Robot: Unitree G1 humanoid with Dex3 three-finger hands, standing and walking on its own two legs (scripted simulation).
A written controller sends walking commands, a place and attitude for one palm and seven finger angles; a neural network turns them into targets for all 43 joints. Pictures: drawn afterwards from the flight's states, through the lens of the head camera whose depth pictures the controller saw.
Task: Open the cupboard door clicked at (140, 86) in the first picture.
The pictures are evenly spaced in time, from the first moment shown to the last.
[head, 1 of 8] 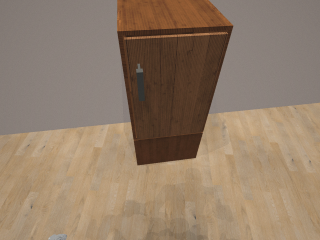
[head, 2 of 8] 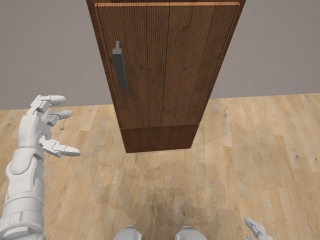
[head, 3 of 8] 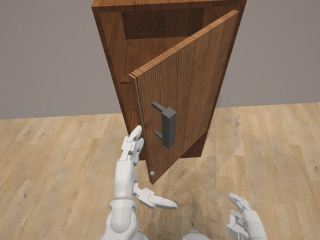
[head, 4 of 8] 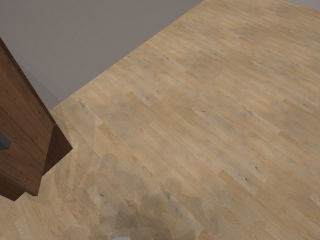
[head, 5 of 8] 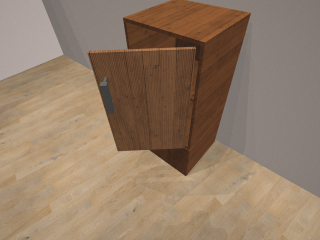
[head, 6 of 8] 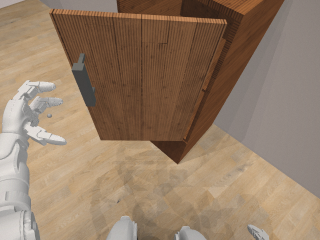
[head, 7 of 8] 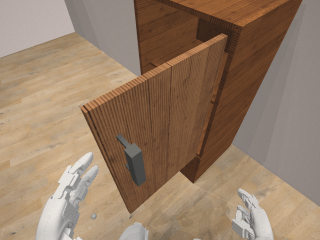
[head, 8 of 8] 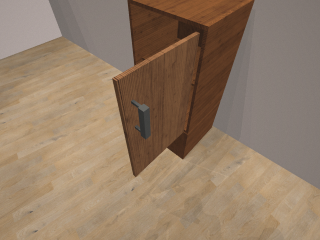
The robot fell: no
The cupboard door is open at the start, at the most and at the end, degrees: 0 89 89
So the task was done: yes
